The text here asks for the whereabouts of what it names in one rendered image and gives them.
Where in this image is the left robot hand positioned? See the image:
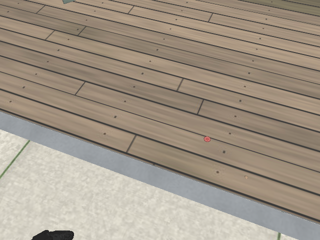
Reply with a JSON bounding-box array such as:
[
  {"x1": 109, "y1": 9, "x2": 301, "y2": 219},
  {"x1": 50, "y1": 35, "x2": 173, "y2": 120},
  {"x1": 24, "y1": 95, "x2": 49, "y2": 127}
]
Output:
[{"x1": 31, "y1": 230, "x2": 74, "y2": 240}]

